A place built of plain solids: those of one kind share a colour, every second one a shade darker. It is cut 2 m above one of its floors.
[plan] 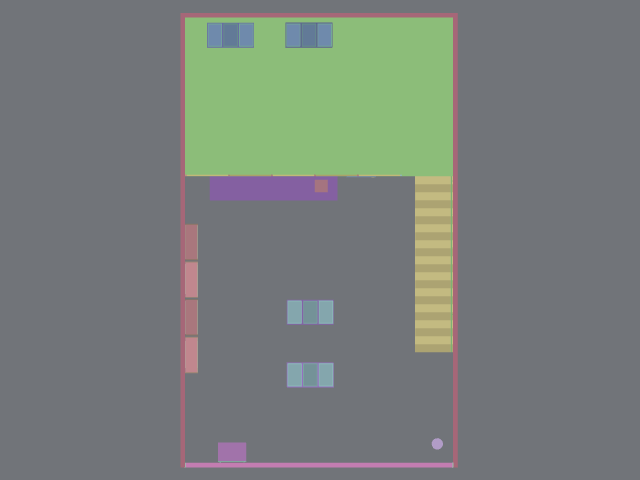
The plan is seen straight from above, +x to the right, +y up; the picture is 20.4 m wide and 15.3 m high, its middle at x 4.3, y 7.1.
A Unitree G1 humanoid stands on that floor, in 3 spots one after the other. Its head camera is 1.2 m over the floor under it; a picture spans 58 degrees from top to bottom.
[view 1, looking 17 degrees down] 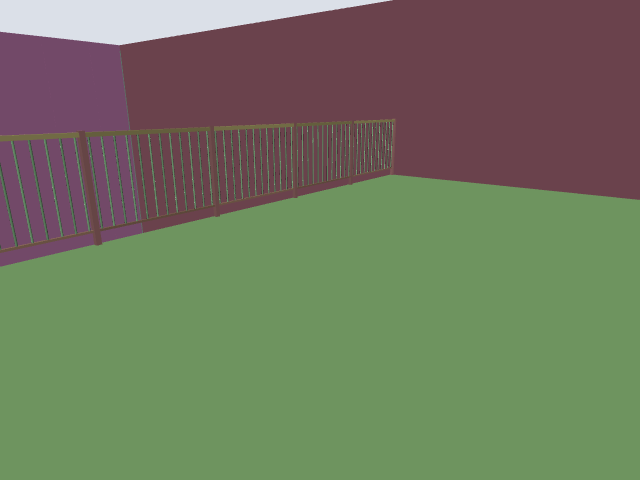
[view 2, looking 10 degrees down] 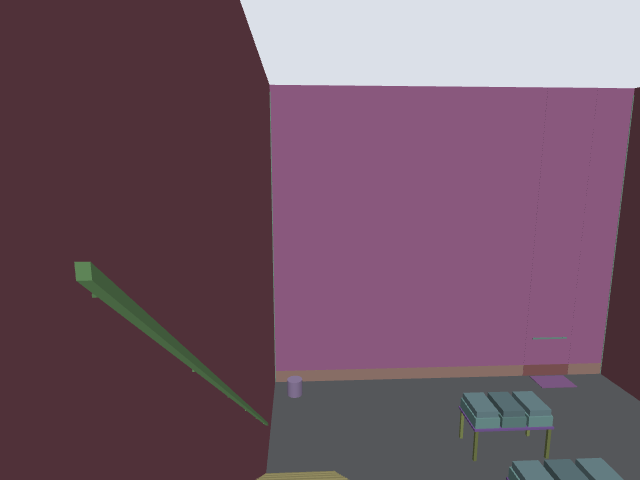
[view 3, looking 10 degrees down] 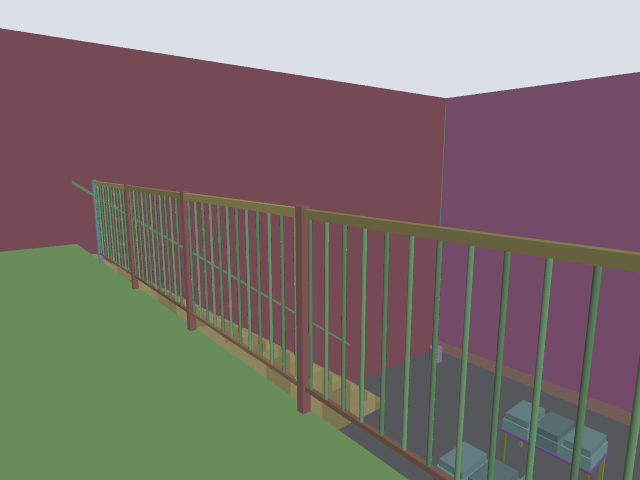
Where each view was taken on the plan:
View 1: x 7.24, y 13.09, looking -142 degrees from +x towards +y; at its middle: upper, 4.10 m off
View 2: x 7.94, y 10.23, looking -93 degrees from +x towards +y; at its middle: window_wall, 10.40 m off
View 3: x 1.20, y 10.33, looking -39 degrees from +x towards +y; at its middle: wall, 9.59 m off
